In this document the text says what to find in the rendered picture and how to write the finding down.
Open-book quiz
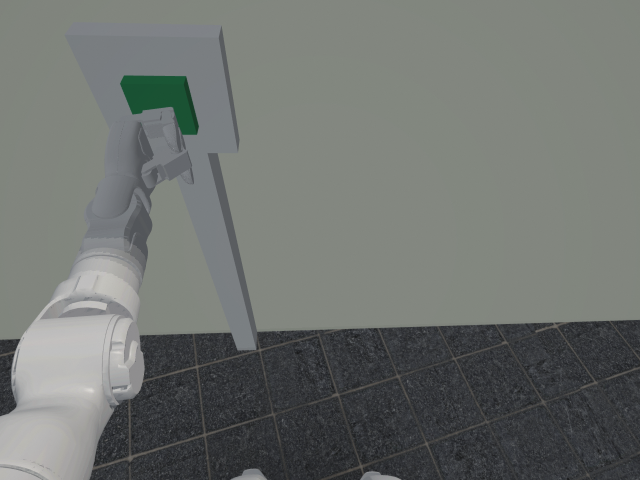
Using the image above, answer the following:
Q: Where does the panel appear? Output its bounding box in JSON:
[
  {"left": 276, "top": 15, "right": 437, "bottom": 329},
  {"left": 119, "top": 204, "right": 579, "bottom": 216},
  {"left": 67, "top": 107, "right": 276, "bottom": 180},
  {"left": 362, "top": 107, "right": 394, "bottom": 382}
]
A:
[{"left": 65, "top": 22, "right": 257, "bottom": 351}]

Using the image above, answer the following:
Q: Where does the left robot hand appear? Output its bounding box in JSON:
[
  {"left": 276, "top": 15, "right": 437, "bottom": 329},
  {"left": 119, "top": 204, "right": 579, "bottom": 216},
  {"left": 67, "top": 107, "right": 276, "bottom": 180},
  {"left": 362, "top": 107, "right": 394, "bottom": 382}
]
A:
[{"left": 104, "top": 107, "right": 194, "bottom": 196}]

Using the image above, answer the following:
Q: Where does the left robot upper arm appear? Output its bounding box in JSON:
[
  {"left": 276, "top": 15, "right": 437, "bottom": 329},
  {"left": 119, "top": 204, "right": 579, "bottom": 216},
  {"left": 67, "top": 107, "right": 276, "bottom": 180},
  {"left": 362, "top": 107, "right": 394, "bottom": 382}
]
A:
[{"left": 0, "top": 314, "right": 145, "bottom": 480}]

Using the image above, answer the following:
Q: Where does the robot left forearm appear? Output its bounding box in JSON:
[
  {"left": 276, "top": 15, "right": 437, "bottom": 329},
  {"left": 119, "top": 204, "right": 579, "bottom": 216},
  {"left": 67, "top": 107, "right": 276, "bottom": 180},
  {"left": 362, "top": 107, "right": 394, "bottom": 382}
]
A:
[{"left": 11, "top": 175, "right": 152, "bottom": 404}]

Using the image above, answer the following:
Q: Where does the button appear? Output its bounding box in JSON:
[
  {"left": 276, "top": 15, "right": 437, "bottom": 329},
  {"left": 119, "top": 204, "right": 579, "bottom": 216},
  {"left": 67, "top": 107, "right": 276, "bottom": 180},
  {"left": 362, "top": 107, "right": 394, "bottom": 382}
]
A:
[{"left": 120, "top": 75, "right": 199, "bottom": 135}]

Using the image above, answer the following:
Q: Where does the robot left shin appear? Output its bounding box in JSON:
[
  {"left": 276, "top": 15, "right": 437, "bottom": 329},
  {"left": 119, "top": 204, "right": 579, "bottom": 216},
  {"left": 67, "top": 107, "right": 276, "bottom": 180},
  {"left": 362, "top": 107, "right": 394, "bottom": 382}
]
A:
[{"left": 242, "top": 469, "right": 265, "bottom": 478}]

